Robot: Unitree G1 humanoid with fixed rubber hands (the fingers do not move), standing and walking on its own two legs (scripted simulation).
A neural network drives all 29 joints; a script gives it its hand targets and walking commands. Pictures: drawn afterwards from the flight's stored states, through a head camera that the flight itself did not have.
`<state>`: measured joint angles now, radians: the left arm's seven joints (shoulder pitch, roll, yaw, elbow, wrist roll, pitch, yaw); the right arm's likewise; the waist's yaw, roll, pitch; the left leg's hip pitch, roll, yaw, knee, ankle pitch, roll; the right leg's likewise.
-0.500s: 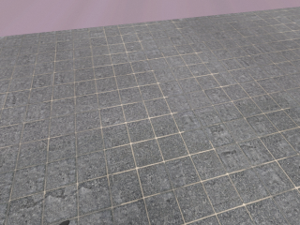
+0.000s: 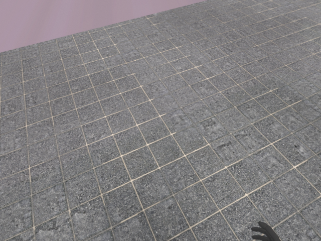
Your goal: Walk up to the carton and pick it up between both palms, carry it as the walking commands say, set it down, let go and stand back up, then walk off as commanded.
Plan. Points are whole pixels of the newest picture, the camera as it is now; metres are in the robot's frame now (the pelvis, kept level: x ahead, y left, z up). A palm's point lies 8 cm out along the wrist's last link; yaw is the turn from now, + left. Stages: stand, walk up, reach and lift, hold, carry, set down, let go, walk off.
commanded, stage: walk up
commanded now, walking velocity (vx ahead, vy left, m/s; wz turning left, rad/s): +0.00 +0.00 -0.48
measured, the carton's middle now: out of the picture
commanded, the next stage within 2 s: none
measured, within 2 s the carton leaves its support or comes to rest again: neither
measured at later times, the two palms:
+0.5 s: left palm (100, 225) +0.19 +0.19 -0.11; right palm out of the picture -0.06 -0.30 -0.13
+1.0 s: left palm (104, 220) +0.21 +0.19 -0.14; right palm out of the picture +0.12 -0.35 -0.09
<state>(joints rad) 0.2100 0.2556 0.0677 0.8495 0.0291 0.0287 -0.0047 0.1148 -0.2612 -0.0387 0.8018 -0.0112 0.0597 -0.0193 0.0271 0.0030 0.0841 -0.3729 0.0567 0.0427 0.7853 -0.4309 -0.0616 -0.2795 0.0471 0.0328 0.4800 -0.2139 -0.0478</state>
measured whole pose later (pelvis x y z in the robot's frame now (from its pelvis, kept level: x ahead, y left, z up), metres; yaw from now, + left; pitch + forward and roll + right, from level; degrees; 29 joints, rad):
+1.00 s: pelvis +0.10 -0.06 +0.00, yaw -30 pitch +2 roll -1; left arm 0.41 0.28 0.07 0.90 0.02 -0.02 -0.03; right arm 0.14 -0.24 -0.04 0.79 -0.05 -0.06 -0.01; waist 0.08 -0.04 0.00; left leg -0.31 0.09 0.15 0.53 -0.24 0.00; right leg -0.25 0.06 0.09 0.86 -0.43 -0.02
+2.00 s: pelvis +0.42 -0.40 -0.01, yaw -46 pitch +1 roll -1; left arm 0.46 0.22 0.06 1.01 0.02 -0.06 0.00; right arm 0.07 -0.21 -0.04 0.87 -0.04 -0.06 0.00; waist 0.07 -0.03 0.02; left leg -0.40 0.10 0.15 0.58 -0.18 0.01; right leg -0.17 0.02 0.01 0.81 -0.47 -0.03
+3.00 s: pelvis +0.72 -0.76 -0.01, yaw -48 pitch +1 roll -2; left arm 0.40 0.22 0.07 1.08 0.02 -0.06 0.00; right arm 0.11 -0.21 -0.04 0.96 -0.04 -0.07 0.01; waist 0.05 -0.04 0.04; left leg -0.39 0.09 0.16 0.58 -0.21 0.04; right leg -0.26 -0.05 -0.01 1.03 -0.41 -0.01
